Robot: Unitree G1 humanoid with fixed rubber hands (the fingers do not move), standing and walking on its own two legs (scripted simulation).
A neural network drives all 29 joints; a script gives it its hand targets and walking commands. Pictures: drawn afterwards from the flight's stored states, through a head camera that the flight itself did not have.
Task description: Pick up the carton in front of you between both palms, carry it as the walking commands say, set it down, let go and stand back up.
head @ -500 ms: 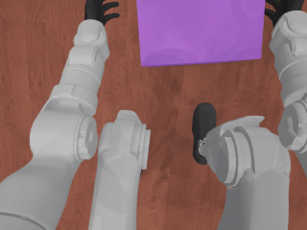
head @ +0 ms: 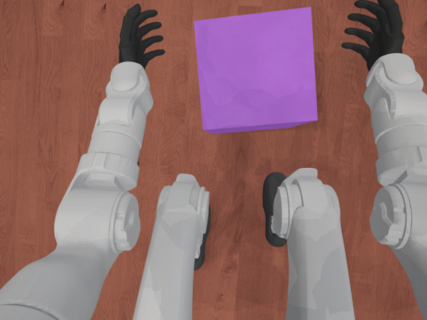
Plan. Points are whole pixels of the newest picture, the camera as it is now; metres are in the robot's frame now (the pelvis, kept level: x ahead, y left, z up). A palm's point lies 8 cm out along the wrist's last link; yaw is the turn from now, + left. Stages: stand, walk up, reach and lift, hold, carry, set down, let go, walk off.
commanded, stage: set down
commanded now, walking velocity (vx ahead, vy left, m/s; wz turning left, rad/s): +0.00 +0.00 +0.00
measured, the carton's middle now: (251, 85) +0.50 -0.06 -0.32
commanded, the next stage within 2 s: let go in 0.66 s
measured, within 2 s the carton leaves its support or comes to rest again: neither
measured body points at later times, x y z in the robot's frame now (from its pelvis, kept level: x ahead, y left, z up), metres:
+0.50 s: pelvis +0.02 -0.01 +0.13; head +0.32 -0.05 +0.47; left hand +0.52 +0.15 +0.02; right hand +0.51 -0.26 +0.01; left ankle +0.08 +0.11 -0.41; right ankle +0.14 -0.12 -0.41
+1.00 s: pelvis +0.07 -0.02 +0.26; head +0.31 -0.05 +0.64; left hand +0.45 +0.17 +0.14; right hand +0.42 -0.27 +0.13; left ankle +0.08 +0.11 -0.41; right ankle +0.14 -0.12 -0.41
